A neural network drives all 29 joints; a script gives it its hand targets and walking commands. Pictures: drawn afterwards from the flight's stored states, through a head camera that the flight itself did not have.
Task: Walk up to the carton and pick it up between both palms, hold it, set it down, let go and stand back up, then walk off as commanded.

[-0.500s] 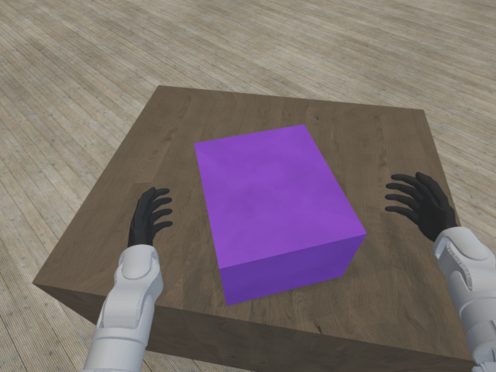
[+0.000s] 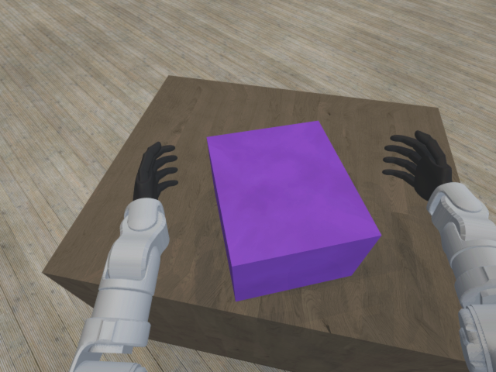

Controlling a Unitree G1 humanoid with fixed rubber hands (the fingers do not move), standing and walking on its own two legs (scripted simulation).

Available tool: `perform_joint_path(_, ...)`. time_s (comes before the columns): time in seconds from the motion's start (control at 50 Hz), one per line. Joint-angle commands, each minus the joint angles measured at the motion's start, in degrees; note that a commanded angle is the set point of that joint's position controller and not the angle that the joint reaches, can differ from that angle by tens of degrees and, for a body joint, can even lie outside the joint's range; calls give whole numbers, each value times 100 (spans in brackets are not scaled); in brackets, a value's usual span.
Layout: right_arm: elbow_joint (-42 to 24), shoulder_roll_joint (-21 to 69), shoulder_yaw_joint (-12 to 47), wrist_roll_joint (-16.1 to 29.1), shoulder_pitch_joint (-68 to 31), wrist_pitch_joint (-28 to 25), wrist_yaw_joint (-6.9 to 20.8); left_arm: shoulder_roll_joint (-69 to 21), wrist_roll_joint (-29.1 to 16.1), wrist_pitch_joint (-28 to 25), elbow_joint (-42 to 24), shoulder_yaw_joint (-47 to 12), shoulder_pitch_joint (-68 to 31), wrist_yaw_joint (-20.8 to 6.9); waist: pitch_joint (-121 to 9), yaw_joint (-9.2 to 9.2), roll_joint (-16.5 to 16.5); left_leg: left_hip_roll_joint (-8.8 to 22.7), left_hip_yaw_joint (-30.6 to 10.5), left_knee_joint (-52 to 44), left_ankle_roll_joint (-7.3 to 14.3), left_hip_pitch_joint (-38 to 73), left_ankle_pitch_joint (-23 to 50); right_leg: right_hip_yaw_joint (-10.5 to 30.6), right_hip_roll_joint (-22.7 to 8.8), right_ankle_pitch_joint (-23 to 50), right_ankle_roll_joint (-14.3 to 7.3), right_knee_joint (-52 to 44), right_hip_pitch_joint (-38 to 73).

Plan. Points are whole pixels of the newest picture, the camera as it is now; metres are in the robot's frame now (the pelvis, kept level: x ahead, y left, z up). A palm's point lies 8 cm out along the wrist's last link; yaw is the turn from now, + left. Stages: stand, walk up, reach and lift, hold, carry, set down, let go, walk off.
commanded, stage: reach and lift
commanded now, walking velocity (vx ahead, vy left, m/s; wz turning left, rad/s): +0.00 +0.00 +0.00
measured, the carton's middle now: (279, 206) +0.44 +0.00 -0.05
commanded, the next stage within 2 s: none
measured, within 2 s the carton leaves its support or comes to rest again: neither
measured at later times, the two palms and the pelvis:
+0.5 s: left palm (165, 208) +0.35 +0.20 +0.04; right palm (407, 191) +0.43 -0.22 +0.05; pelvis +0.01 +0.01 +0.00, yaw +0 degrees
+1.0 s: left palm (167, 217) +0.36 +0.20 +0.00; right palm (385, 196) +0.45 -0.20 +0.00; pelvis +0.02 +0.00 +0.00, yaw +0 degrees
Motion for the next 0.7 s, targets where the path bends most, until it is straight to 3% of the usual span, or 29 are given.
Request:
perform_joint_path(0.0,-148,-1428,11,-286,-3258,90,24,205,-248,115,129,391,-2509,57,-1948,69,37,-414,89,-558,14,128,947,149,368,1080,11,-796,768)
perform_joint_path(0.02,-37,-1322,188,-278,-3357,132,67,280,-209,126,355,426,-2471,80,-1950,332,104,-416,96,-529,48,132,1008,218,336,1017,-27,-804,733)
perform_joint_path(0.06,154,-1371,39,-442,-3076,137,23,203,-111,123,225,468,-2234,33,-2128,134,114,-435,102,-496,8,251,1270,203,357,1360,2,-800,951)
perform_joint_path(0.1,134,-1391,148,-480,-3054,149,18,186,-73,83,609,603,-2307,0,-2140,295,-4,-432,174,-442,-9,327,1476,173,385,1547,-18,-760,976)
perform_joint_path(0.12,425,-1400,-36,-616,-3213,24,42,141,12,-25,667,554,-2287,-42,-2198,213,71,-425,69,-356,-54,420,1660,134,431,1501,-44,-738,761)
perform_joint_path(0.14,381,-1359,-10,-558,-2992,-62,64,7,26,-89,33,406,-2290,-26,-2557,82,467,-388,89,-249,-195,745,2172,27,456,1854,-70,-710,742)
perform_joint_path(0.16,785,-1359,22,-644,-2908,-29,82,34,122,-101,505,557,-2063,-48,-2138,203,283,-388,124,-346,-102,565,1922,90,450,1695,-44,-761,750)
perform_joint_path(0.18,925,-1361,-72,-660,-2703,-122,73,-133,149,-206,386,436,-1953,-51,-2189,1,313,-378,74,-269,-141,661,2172,84,467,1848,-23,-745,661)
perform_joint_path(0.2,700,-1242,12,-670,-2729,-262,49,-141,200,-339,423,552,-1882,-99,-2276,120,156,-397,123,-170,-115,657,2241,123,468,2093,-3,-697,823)
perform_joint_path(0.22,1234,-1039,134,-695,-2551,-362,93,-312,308,-488,787,458,-1658,-125,-2071,177,450,-394,99,-143,-158,707,2534,69,497,1910,-36,-724,501)
perform_joint_path(0.26,975,-1113,109,-597,-2504,-744,168,-629,205,-803,418,131,-1365,-133,-2635,49,482,-306,34,117,-225,1196,3084,-29,577,2030,-72,-650,100)
perform_joint_path(0.28,771,-967,114,-550,-2693,-1008,108,-507,135,-1022,426,188,-1543,-173,-2986,87,635,-365,14,276,-271,1014,3264,17,542,2200,-49,-557,131)
perform_joint_path(0.3,799,-1039,102,-555,-2648,-1202,102,-660,237,-1097,388,64,-1479,-165,-3067,-31,695,-373,-11,386,-330,1150,3532,-72,612,2148,-91,-537,3)
perform_joint_path(0.32,722,-1106,87,-471,-2933,-1333,67,-453,220,-1218,527,252,-1662,-131,-3152,69,588,-378,65,397,-297,996,3348,-59,601,2136,-70,-557,37)
perform_joint_path(0.34,1203,-1093,68,-503,-2726,-1398,68,-612,304,-1304,1137,153,-1385,-156,-2679,109,593,-352,28,270,-281,898,3139,-1,568,1961,-74,-650,-32)
perform_joint_path(0.36,1284,-889,30,-622,-2653,-1435,65,-732,234,-1397,1153,24,-1306,-208,-2732,3,417,-330,-80,265,-205,694,2866,20,546,1877,-132,-606,-67)
perform_joint_path(0.38,1485,-864,219,-603,-2617,-1534,33,-595,208,-1508,1621,179,-1135,-245,-2723,243,125,-287,-9,300,-116,529,2856,69,519,1880,-109,-506,-24)
perform_joint_path(0.4,1696,-875,201,-580,-2493,-1538,44,-690,238,-1550,1494,107,-1149,-258,-2633,21,343,-297,-3,220,-175,636,2805,19,555,1949,-72,-593,63)
perform_joint_path(0.42,1573,-846,184,-669,-2594,-1636,18,-552,335,-1717,1668,213,-1304,-269,-2758,159,207,-282,21,234,-155,232,2588,15,533,1989,-79,-445,136)
perform_joint_path(0.44,1763,-872,306,-694,-2526,-1595,1,-448,241,-1818,1802,271,-1402,-304,-2483,109,-71,-317,53,144,-55,-36,2163,85,499,1756,9,-398,146)
perform_joint_path(0.46,1955,-578,458,-674,-2712,-1700,8,-562,280,-2012,2086,267,-1462,-299,-2290,264,-5,-323,122,213,-23,-205,2167,163,451,1659,-2,-423,107)
perform_joint_path(0.48,1685,-644,596,-635,-2668,-1794,-64,-276,340,-2144,2006,547,-1332,-298,-2444,450,-93,-356,208,260,5,-356,2239,231,409,2036,37,-250,519)
perform_joint_path(0.52,1641,-606,489,-726,-3007,-1984,-129,-369,290,-2432,2030,411,-1696,-220,-2883,280,-146,-359,158,336,-41,-460,2131,218,443,2141,38,-110,515)
perform_joint_path(0.54,1461,-622,640,-685,-3224,-2051,-143,-252,207,-2545,2168,463,-1894,-188,-2951,553,-230,-356,276,364,-1,-656,2070,172,436,1990,83,-43,383)
perform_joint_path(0.56,1558,-530,707,-677,-3156,-2065,-149,-274,234,-2652,2500,527,-1829,-155,-2863,612,-340,-356,292,341,46,-741,2049,250,391,2021,84,-59,432)
perform_joint_path(0.6,1621,-517,608,-674,-3305,-2158,-188,-278,141,-2843,2575,322,-2142,-146,-3244,387,-259,-319,213,406,-31,-700,2015,167,384,2000,59,25,240)
perform_joint_path(0.62,1693,-492,708,-599,-3349,-2196,-200,-313,109,-2929,2655,329,-2105,-150,-3423,470,-214,-308,298,466,-48,-595,2180,182,385,2172,78,49,314)
perform_joint_path(0.66,1818,-398,668,-624,-3218,-2194,-241,-263,50,-3090,2753,275,-2155,-147,-3475,317,-248,-299,262,429,-45,-692,2040,143,383,1913,57,29,211)
perform_joint_path(0.68,1982,-499,614,-634,-3223,-2262,-251,-409,33,-3193,2627,124,-2088,-105,-3652,293,-95,-303,239,459,-100,-443,2286,105,386,2029,35,-11,170)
